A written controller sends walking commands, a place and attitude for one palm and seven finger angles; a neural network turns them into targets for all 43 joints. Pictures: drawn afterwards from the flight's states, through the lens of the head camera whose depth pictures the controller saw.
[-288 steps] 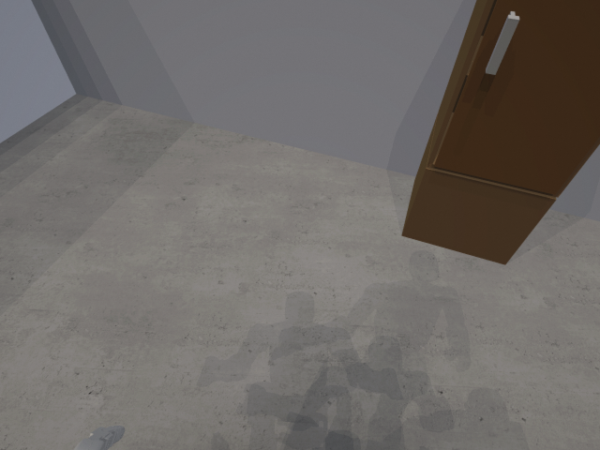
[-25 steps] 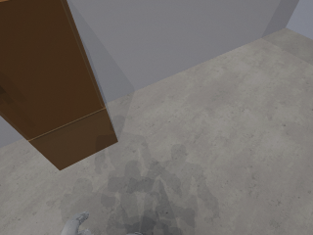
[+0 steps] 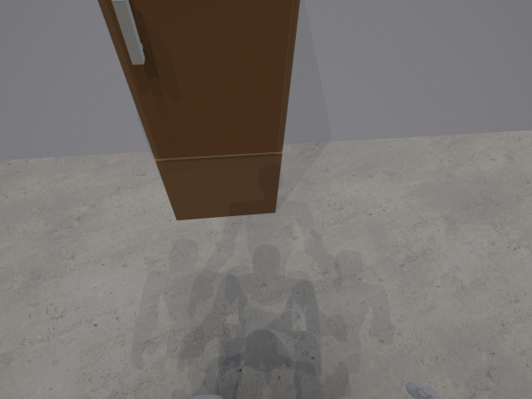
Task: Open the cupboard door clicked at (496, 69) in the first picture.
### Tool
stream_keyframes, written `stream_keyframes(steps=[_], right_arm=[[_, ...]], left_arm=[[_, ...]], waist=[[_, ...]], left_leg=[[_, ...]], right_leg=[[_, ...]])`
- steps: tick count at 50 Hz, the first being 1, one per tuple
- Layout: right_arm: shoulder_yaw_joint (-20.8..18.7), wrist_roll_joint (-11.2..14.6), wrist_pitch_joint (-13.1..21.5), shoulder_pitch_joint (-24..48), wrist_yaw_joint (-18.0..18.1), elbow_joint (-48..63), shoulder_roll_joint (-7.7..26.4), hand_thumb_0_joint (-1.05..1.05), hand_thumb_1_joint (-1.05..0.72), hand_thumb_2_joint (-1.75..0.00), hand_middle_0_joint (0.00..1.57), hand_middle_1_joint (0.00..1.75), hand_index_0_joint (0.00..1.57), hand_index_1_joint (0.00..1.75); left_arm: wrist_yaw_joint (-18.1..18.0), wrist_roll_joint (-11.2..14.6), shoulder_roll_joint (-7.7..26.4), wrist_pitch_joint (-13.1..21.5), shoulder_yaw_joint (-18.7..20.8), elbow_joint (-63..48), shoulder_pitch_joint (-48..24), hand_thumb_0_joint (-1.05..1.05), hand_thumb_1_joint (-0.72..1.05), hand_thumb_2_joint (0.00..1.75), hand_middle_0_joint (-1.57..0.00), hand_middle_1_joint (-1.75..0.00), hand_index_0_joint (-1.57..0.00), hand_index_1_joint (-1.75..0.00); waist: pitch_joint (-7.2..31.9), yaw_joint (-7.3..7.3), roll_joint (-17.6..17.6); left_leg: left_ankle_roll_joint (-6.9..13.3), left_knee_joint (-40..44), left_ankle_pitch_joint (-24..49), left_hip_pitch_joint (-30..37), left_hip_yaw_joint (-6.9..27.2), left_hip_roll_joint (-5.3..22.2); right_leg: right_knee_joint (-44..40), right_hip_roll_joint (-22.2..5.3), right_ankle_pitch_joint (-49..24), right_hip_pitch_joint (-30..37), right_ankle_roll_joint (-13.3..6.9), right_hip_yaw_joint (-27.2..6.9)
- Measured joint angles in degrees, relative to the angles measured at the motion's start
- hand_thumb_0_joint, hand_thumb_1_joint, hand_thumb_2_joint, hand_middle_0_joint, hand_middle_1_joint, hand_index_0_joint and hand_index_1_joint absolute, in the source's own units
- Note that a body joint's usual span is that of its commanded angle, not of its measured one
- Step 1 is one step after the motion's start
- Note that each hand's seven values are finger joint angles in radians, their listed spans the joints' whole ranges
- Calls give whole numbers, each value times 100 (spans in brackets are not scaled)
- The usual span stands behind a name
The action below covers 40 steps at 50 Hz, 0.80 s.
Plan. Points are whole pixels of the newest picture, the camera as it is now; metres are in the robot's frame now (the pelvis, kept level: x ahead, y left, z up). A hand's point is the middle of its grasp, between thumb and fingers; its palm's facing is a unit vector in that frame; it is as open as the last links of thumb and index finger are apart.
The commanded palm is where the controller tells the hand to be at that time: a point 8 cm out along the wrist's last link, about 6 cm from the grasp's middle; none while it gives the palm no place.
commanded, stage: turn to face it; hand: left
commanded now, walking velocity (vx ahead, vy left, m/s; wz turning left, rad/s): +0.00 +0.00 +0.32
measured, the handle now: (131, 26) +0.78 +0.37 +0.11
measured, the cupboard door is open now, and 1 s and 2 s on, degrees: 0 0 0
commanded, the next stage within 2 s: take the last steps up to it in 0.34 s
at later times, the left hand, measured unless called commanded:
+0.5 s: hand out of the picture +0.08 +0.17 -0.13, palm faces +0.15 -0.95 -0.28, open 7.4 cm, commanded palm none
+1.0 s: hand out of the picture -0.09 +0.19 -0.17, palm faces +0.29 -0.95 -0.13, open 7.4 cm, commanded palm none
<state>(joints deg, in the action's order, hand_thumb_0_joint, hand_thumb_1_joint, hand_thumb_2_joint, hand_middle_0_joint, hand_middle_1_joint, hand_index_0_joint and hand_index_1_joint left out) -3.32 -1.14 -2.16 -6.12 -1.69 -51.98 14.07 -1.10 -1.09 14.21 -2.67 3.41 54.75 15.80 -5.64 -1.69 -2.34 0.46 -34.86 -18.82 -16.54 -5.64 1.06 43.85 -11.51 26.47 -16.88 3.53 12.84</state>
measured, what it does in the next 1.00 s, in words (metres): steps on the spot: right foot, then left foot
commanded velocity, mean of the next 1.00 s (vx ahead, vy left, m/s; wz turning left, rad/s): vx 0.17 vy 0.01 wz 0.12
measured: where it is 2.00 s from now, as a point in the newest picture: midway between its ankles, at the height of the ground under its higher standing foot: (233, 353)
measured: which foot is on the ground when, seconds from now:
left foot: down 0.00-0.42, up 0.44-0.90, down 0.92-1.00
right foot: up 0.00-0.38, down 0.40-0.92, up 0.94-1.00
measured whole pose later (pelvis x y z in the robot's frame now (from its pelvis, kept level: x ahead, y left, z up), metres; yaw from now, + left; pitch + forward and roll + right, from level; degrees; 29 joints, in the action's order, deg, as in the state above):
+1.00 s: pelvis +0.04 +0.05 +0.01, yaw +11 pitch -2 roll -2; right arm -2.9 -1.6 2.4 -13.9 0.1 -58.8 9.0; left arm -0.2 -1.9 9.2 -1.7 2.5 67.3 26.3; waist 0.0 -2.2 -1.7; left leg 2.4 -30.3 -16.9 -12.0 -9.1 3.2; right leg 48.2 -5.4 25.8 -16.8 0.2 5.6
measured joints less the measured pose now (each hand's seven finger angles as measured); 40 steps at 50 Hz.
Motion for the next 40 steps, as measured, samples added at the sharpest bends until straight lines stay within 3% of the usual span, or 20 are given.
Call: stream_keyframes(steps=[2,5,8,12,17,20,21,23,25,27,30,35,40], right_arm=[[66,-2,74,44,26,31,-84,0,-91,-90,19,30,20,30],[123,-17,112,-5,115,40,-172,0,-91,-90,20,30,20,30],[163,-14,117,-81,151,-4,-229,0,-91,-90,20,30,20,30],[183,-19,102,-217,153,-84,-294,0,-90,-90,20,30,21,30],[156,-53,44,-411,148,-204,-307,0,-90,-90,20,30,21,30],[114,-37,14,-553,150,-289,-273,0,-90,-90,20,30,21,30],[90,-13,10,-590,145,-329,-228,0,-90,-90,20,30,21,30],[25,20,-61,-635,164,-393,-141,0,-91,-90,20,30,20,30],[-21,6,-146,-699,175,-469,-93,0,-91,-90,20,30,20,30],[-55,-27,-182,-754,135,-570,-57,0,-91,-90,20,30,20,30],[-95,-74,-164,-872,59,-688,-30,1,-91,-90,20,30,20,30],[-102,-109,-132,-983,5,-830,-60,1,-91,-90,19,30,20,30],[-65,-82,-62,-889,-17,-862,-143,1,-91,-90,19,30,20,30]], left_arm=[[-33,-2,100,-118,35,63,-55,1,90,90,-20,-30,-20,-30],[-24,0,138,-151,63,122,-169,1,91,90,-20,-29,-20,-30],[9,13,121,-98,50,61,-308,1,91,90,-19,-29,-20,-30],[12,25,47,-72,12,-39,-485,1,91,90,-19,-29,-20,-30],[2,45,-128,-35,-58,-109,-673,1,91,90,-19,-29,-20,-30],[6,53,-230,83,-109,-150,-693,1,91,90,-19,-29,-20,-30],[-5,33,-293,147,-122,-134,-697,1,91,90,-20,-29,-20,-30],[-6,-6,-424,227,-195,-122,-692,1,91,90,-20,-29,-20,-30],[-3,-10,-518,271,-231,-114,-623,1,91,90,-20,-30,-20,-30],[2,-3,-583,292,-236,-72,-512,1,90,90,-20,-30,-20,-30],[-2,-2,-633,342,-211,51,-272,1,91,90,-20,-30,-20,-30],[-13,-43,-570,437,-159,317,214,1,92,90,-20,-30,-20,-30],[22,-100,-547,456,-150,677,669,1,91,90,-20,-30,-20,-30]], waist=[[-27,-48,-51],[35,-13,25],[76,17,88],[142,81,130],[193,223,238],[240,275,305],[245,276,397],[214,326,568],[235,330,602],[268,288,607],[374,249,602],[528,126,486],[567,-53,336]], left_leg=[[122,-52,-103,31,50,-9],[118,271,55,210,204,8],[141,619,253,404,329,-24],[132,844,374,549,439,-92],[54,759,345,527,564,-163],[-50,491,220,393,629,-225],[-96,306,133,306,671,-200],[-152,-492,-655,5,760,-214],[-184,-1461,-976,-326,753,-259],[-219,-2240,-752,-569,701,-195],[-261,-2759,-192,-773,647,2],[-318,-2440,225,-783,513,303],[-280,-1198,-23,-515,257,423]], right_leg=[[983,180,488,-398,48,-477],[1818,386,276,-800,114,-790],[1894,469,-80,-963,163,-960],[1385,543,-262,-898,197,-1052],[242,720,-242,-449,144,-1015],[-941,829,-924,79,84,-943],[-1145,875,-989,179,-128,-877],[-1052,889,-941,183,-412,-738],[-1139,814,-950,278,-503,-629],[-1369,783,-1052,433,-502,-559],[-1731,779,-1210,648,-488,-441],[-2151,769,-1365,885,-455,-320],[-2335,707,-1396,1014,-345,-293]])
